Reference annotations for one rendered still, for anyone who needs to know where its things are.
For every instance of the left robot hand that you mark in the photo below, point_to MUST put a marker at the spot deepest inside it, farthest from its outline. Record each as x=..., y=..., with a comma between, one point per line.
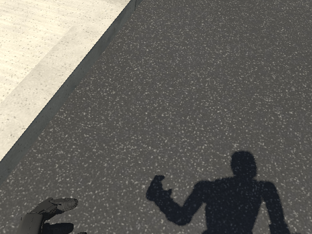
x=34, y=222

